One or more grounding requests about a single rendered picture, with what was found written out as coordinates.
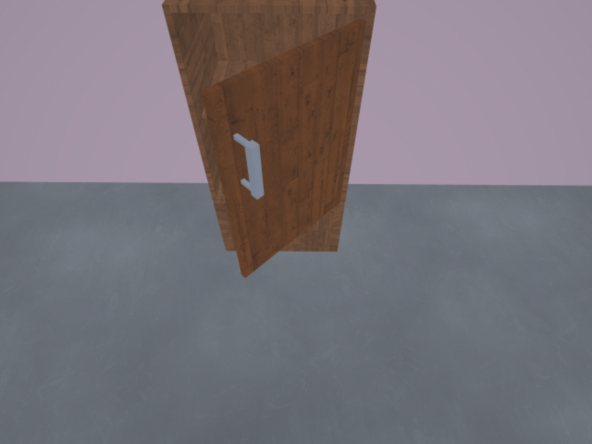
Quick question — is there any cupboard door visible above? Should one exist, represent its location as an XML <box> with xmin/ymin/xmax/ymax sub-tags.
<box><xmin>201</xmin><ymin>18</ymin><xmax>366</xmax><ymax>278</ymax></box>

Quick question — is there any handle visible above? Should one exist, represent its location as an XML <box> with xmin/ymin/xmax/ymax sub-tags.
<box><xmin>233</xmin><ymin>133</ymin><xmax>265</xmax><ymax>200</ymax></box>

